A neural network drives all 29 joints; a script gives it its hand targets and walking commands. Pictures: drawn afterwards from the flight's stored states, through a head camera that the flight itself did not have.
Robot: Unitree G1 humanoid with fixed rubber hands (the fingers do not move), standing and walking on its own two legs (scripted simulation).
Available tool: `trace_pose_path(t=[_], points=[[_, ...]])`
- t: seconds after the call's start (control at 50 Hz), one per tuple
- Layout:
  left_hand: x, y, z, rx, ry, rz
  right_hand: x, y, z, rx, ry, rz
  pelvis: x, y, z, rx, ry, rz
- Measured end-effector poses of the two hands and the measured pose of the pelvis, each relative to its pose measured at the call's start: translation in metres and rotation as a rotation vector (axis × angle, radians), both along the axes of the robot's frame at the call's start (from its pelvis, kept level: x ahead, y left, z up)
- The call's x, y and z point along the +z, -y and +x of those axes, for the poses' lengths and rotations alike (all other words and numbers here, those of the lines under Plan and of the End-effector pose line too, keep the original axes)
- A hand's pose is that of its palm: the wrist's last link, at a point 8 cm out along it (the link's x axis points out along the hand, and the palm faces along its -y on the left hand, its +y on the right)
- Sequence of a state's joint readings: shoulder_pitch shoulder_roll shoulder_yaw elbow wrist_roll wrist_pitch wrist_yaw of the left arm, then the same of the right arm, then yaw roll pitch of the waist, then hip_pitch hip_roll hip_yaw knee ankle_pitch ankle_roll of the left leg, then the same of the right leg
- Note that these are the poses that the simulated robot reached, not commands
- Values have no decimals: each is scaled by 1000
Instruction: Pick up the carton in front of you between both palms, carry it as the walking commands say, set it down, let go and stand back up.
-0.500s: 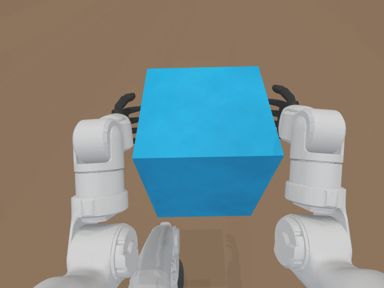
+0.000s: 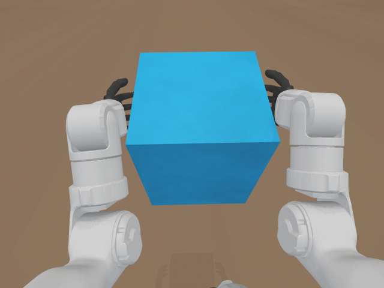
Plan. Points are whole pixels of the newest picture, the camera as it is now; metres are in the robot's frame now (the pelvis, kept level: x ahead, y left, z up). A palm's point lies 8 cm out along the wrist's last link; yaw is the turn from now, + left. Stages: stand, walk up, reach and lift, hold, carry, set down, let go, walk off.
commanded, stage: carry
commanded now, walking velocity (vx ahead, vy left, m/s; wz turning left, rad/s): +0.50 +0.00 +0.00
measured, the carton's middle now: (198, 136) +0.39 -0.03 +0.14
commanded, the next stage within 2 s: none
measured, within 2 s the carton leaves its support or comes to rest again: neither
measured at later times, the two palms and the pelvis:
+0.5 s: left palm (108, 91) +0.62 +0.19 +0.10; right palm (213, 80) +0.64 -0.11 +0.10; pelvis +0.29 +0.03 +0.00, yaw +2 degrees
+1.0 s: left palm (121, 50) +0.88 +0.18 +0.09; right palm (204, 45) +0.89 -0.12 +0.09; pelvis +0.63 +0.02 -0.01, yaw +3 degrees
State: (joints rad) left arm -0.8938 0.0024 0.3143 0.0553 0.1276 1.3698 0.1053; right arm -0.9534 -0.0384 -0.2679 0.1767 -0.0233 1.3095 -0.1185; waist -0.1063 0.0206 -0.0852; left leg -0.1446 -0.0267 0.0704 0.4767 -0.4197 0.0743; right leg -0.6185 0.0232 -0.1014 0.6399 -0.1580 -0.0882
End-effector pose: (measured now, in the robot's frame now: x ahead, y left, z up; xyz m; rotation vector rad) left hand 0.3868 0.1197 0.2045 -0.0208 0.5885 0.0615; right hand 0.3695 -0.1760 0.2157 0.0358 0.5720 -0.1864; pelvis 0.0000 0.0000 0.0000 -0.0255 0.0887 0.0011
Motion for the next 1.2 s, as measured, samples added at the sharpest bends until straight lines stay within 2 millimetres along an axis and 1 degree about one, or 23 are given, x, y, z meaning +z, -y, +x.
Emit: trace_pose_path(t=[0.06, 0.1, 0.2, 0.28, 0.36, 0.42, 0.46, 0.52, 0.56, 0.6, 0.64, 0.7, 0.78, 0.84, 0.9, 0.96, 0.98, 1.02, 1.08, 1.14, 1.2], points=[[2, -11, 28, 40, -11, 24, 1, -10, 44, 63, -13, -15, -12, 10, 43, 21, 24, 14], [-2, -20, 42, 74, -34, 47, -6, -20, 72, 109, -36, -9, -15, 14, 66, 23, 33, 7], [-29, -43, 71, 139, -176, 48, -32, -44, 125, 173, -175, 0, -1, 20, 111, 33, 26, 26], [-49, -51, 106, 159, -242, 41, -53, -53, 164, 176, -241, 15, 10, 17, 150, 46, 8, 34], [-69, -55, 149, 159, -266, 34, -75, -56, 203, 148, -266, 36, 17, 6, 195, 48, -6, 38], [-86, -59, 183, 152, -261, 28, -93, -59, 232, 122, -261, 49, 16, -8, 234, 49, -11, 37], [-97, -64, 207, 148, -244, 19, -105, -64, 251, 104, -243, 55, 12, -19, 263, 48, -12, 33], [-114, -75, 244, 137, -191, -3, -119, -74, 279, 71, -190, 58, -2, -36, 308, 24, -5, 31], [-123, -82, 262, 130, -185, -24, -127, -80, 291, 52, -181, 50, -1, -43, 331, 13, -11, 41], [-129, -85, 275, 126, -198, -39, -134, -83, 298, 24, -192, 62, 5, -48, 353, 2, -17, 29], [-129, -86, 287, 127, -201, -62, -135, -84, 305, 1, -193, 67, 11, -53, 376, -3, -19, 16], [-121, -85, 310, 102, -171, -49, -124, -82, 326, 8, -164, 43, 17, -56, 410, -2, -15, 4], [-103, -83, 351, 86, -104, -30, -104, -81, 367, 20, -100, 29, 19, -54, 463, 5, -6, 3], [-94, -80, 385, 95, -73, -18, -97, -78, 405, 37, -70, 30, 15, -49, 507, 9, 7, 7], [-94, -74, 423, 109, -62, -4, -101, -72, 447, 54, -59, 38, 6, -40, 554, 18, 24, 15], [-104, -65, 466, 125, -59, 11, -116, -63, 495, 70, -57, 53, -12, -29, 602, 41, 48, 13], [-109, -63, 478, 128, -73, 22, -123, -61, 509, 75, -71, 60, -15, -25, 615, 50, 49, 2], [-119, -61, 498, 141, -129, 29, -134, -59, 533, 94, -128, 56, -12, -20, 635, 63, 44, 6], [-127, -62, 518, 167, -203, 27, -140, -61, 562, 112, -202, 59, 0, -15, 662, 73, 36, 20], [-125, -65, 542, 184, -221, 24, -138, -64, 592, 135, -219, 47, 10, -13, 691, 71, 29, 31], [-119, -68, 573, 187, -204, 23, -131, -67, 624, 142, -202, 39, 17, -15, 724, 66, 22, 39]])
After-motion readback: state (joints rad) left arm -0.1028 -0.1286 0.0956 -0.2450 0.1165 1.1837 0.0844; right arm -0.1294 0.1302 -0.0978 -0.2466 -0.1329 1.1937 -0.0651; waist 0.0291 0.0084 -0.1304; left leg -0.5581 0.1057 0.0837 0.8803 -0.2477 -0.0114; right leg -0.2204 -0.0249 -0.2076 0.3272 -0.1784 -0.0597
